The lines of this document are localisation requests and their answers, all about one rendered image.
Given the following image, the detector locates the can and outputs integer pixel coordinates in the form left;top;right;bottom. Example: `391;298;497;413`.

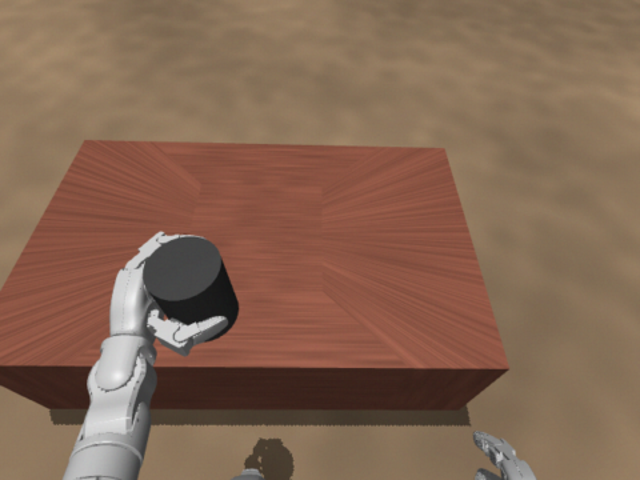
143;236;239;342

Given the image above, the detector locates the left robot hand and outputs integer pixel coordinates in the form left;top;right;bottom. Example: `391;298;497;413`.
110;231;228;357

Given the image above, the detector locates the right robot hand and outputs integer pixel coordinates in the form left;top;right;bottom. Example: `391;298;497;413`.
473;431;537;480

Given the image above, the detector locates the left robot arm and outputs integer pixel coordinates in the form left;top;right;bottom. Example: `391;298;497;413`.
62;334;157;480

